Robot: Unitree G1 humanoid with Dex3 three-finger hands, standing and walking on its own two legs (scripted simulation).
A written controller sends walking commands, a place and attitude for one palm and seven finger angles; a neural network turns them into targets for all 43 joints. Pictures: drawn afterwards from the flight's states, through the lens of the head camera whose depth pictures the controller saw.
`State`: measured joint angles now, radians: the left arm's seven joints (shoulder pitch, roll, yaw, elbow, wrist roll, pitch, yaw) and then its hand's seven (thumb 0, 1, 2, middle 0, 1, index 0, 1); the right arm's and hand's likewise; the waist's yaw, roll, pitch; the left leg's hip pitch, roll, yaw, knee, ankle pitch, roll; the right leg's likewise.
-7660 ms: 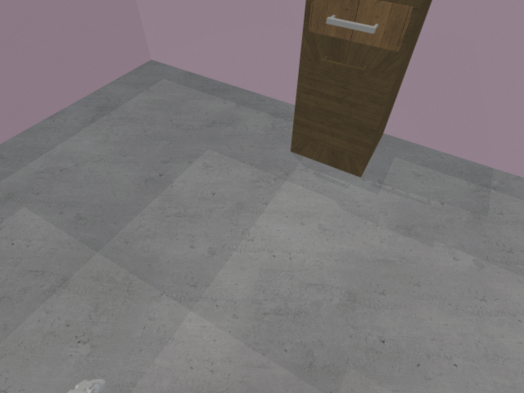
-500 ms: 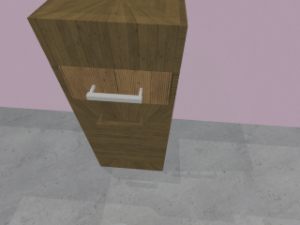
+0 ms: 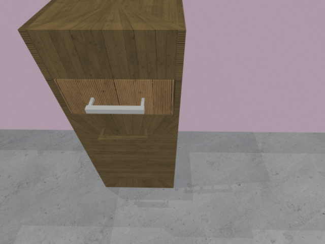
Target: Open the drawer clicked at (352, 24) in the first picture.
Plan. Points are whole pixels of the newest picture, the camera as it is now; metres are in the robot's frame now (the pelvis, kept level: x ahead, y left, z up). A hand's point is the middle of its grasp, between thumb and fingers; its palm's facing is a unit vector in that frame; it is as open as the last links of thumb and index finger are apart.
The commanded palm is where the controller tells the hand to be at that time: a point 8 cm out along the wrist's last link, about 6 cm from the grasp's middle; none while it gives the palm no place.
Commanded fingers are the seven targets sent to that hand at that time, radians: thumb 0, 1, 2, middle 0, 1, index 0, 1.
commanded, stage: come to a stop and stand still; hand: left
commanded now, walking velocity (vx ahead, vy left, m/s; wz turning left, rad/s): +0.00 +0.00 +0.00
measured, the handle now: (116, 105) +0.53 +0.19 +0.01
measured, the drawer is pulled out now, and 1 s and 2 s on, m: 0.00 0.00 0.00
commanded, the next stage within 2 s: look again from close up in 1.48 s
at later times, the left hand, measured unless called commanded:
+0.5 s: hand out of the picture -0.06 +0.22 -0.17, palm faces +0.03 -0.98 -0.18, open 7.3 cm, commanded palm none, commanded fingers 0.00 0.90 0.90 -0.20 -0.30 -0.20 -0.30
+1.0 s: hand out of the picture -0.07 +0.20 -0.17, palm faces +0.04 -0.99 -0.14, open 7.3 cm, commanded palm none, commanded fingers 0.00 0.90 0.90 -0.20 -0.30 -0.20 -0.30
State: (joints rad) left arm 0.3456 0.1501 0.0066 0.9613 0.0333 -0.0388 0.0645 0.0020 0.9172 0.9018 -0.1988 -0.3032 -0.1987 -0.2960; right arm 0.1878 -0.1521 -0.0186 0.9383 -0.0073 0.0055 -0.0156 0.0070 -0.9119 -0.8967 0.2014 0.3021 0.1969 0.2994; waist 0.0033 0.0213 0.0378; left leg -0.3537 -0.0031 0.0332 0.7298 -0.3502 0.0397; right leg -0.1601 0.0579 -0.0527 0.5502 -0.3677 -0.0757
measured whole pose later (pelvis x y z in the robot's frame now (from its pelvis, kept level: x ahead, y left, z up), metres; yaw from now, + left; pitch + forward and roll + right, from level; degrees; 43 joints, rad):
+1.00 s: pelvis -0.02 +0.04 +0.01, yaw +1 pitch +0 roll +0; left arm 0.36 0.14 -0.02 1.13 0.02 -0.01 0.04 0.00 0.91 0.90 -0.20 -0.30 -0.20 -0.30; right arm 0.26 -0.16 0.02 1.11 0.00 -0.02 -0.03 0.01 -0.93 -0.90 0.20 0.30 0.20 0.30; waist 0.01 -0.03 0.01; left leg -0.25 -0.07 0.04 0.40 -0.16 0.09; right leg -0.16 0.00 -0.05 0.43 -0.28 -0.01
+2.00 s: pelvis +0.02 +0.00 +0.01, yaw +1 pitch +0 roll +1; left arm 0.34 0.14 -0.02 1.12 0.01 -0.01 0.04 0.00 0.91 0.90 -0.20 -0.30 -0.20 -0.30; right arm 0.25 -0.15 0.03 1.15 0.00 -0.03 -0.04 0.01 -0.92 -0.90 0.20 0.30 0.20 0.30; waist 0.01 -0.03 0.02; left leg -0.19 -0.04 0.03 0.42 -0.23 0.03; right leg -0.08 0.04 -0.05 0.41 -0.34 -0.07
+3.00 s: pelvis -0.02 -0.02 -0.01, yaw -1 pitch +6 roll +2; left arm 0.23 0.35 -0.09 0.00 0.98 0.07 0.27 0.00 0.14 0.58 -0.27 -0.79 -0.27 -0.79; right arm 0.12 -0.22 0.03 0.59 -0.03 0.12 -0.02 0.01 -0.91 -0.90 0.20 0.30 0.20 0.30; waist 0.06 0.05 -0.08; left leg -0.49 -0.02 0.04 0.66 -0.28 0.00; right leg -0.42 0.06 -0.02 0.73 -0.42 -0.09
